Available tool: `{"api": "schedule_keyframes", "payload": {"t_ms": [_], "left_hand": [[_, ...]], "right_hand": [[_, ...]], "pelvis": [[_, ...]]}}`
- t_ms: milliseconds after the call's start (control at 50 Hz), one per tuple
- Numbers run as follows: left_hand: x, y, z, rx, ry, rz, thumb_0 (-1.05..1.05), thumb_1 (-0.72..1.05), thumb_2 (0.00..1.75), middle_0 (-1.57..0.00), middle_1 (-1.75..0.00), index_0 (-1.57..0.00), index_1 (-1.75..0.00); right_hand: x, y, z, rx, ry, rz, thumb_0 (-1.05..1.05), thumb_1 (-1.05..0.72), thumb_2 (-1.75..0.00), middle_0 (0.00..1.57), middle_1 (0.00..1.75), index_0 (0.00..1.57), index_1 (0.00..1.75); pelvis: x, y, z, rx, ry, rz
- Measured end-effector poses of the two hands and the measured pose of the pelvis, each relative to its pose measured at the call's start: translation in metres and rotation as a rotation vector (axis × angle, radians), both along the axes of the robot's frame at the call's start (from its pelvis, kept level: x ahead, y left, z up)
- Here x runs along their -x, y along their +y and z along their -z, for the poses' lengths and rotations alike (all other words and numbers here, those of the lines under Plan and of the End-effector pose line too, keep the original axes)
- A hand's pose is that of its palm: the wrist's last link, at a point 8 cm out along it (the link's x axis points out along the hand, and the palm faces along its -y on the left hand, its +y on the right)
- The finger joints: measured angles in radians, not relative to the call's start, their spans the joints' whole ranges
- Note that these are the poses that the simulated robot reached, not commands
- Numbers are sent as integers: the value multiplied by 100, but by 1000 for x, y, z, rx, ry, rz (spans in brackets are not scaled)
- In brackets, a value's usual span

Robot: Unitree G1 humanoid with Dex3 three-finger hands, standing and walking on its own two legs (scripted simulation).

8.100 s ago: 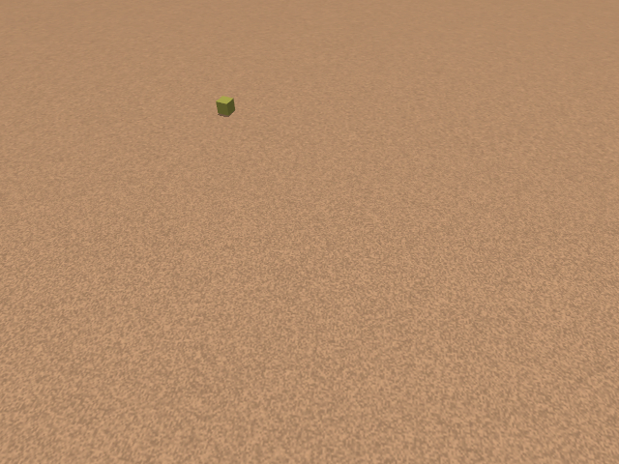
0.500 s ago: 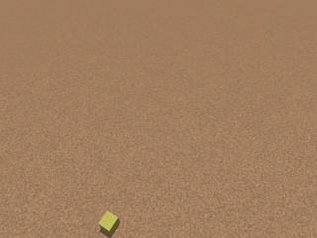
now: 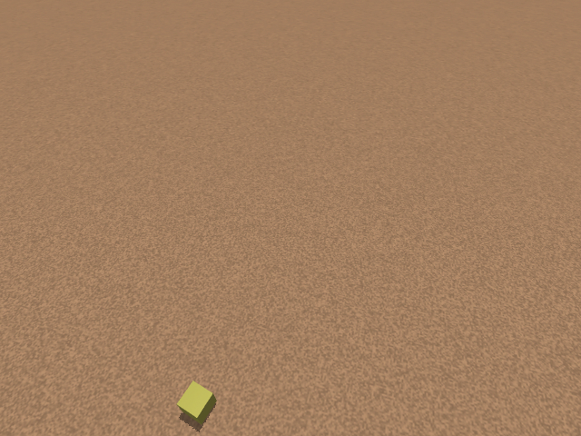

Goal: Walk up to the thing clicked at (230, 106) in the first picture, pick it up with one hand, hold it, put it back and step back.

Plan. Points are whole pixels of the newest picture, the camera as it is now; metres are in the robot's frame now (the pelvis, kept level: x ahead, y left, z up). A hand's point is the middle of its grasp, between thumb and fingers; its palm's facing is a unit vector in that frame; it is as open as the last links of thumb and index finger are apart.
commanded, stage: stand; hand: left
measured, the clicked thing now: (197, 402) +0.38 +0.30 -0.74
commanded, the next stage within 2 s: none
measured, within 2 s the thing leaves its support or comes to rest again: neither
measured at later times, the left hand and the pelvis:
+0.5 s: hand out of the picture +0.10 +0.25 -0.15, palm faces -0.02 -0.94 -0.34, open 7.4 cm; pelvis +0.02 +0.00 +0.00, yaw +0 degrees
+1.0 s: hand out of the picture +0.09 +0.25 -0.15, palm faces -0.02 -0.94 -0.35, open 7.4 cm; pelvis +0.02 +0.00 +0.00, yaw +0 degrees
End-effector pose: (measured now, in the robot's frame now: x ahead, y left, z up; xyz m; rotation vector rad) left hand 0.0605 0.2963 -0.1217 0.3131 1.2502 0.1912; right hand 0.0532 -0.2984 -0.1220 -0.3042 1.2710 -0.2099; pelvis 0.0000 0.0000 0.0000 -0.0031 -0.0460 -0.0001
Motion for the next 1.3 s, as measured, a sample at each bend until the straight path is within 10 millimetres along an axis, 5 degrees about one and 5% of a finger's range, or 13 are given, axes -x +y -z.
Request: {"api": "schedule_keyframes", "payload": {"t_ms": [240, 580, 1300], "left_hand": [[-24, -1, -3, -1, -36, 12, 1, 91, 90, -21, -30, -20, -30], [-31, -1, -5, -8, -28, 5, 1, 91, 90, -21, -30, -20, -30], [-22, -3, -4, -10, -17, 7, 1, 91, 90, -21, -30, -20, -30]], "right_hand": [[-25, 3, -2, -4, -37, -22, 1, -90, -90, 20, 30, 20, 30], [-42, 0, -4, 6, -54, -25, 1, -90, -90, 20, 30, 20, 30], [-26, -4, -2, 5, -32, -12, 1, -90, -90, 20, 30, 20, 30]], "pelvis": [[-10, 0, -1, -1, 7, 0], [-20, -1, -1, -3, 4, 5], [-16, -4, -1, -3, 2, 9]]}}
